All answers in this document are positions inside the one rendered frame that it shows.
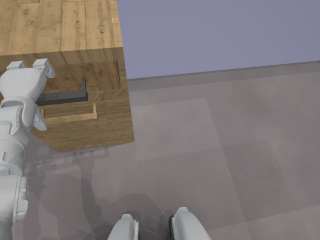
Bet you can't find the robot left shin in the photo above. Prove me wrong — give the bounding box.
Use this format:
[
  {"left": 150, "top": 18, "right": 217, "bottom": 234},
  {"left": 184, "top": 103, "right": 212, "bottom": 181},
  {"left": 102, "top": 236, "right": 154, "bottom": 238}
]
[{"left": 121, "top": 214, "right": 133, "bottom": 219}]

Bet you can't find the robot left forearm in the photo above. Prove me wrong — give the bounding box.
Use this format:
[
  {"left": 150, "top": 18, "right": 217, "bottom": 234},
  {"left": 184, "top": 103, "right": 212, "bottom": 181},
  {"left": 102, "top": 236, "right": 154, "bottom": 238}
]
[{"left": 0, "top": 96, "right": 37, "bottom": 177}]

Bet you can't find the robot shin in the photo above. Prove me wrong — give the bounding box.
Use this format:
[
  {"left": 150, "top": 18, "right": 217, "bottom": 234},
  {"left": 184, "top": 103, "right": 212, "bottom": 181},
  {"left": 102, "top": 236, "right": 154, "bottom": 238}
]
[
  {"left": 121, "top": 214, "right": 133, "bottom": 219},
  {"left": 175, "top": 207, "right": 188, "bottom": 240}
]

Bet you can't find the left robot hand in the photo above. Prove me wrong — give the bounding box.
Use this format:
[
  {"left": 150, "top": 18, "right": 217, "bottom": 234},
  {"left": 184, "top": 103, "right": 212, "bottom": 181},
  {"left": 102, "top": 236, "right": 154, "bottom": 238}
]
[{"left": 0, "top": 58, "right": 56, "bottom": 131}]

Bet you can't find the drawer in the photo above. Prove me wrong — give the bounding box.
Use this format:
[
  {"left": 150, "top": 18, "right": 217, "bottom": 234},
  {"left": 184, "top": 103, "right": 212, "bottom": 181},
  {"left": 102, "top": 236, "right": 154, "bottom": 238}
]
[{"left": 0, "top": 60, "right": 121, "bottom": 102}]

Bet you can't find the handle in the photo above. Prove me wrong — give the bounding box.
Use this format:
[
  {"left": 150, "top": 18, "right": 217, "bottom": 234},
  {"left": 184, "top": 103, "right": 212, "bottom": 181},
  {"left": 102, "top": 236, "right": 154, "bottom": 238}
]
[
  {"left": 35, "top": 79, "right": 88, "bottom": 106},
  {"left": 44, "top": 112, "right": 99, "bottom": 128}
]

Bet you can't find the robot right shin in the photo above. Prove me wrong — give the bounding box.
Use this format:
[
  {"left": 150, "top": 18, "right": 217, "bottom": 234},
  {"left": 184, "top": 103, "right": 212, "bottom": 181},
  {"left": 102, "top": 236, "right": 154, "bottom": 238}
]
[{"left": 175, "top": 207, "right": 188, "bottom": 240}]

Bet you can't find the cabinet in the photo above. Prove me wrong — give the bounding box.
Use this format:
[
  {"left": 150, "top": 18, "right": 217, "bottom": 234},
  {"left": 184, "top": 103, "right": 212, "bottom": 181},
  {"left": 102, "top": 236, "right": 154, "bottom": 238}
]
[{"left": 0, "top": 0, "right": 135, "bottom": 153}]

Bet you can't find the robot left upper arm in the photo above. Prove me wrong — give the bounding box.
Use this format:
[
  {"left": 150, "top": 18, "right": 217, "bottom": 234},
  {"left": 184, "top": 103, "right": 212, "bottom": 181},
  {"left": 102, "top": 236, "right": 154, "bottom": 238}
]
[{"left": 0, "top": 174, "right": 29, "bottom": 240}]

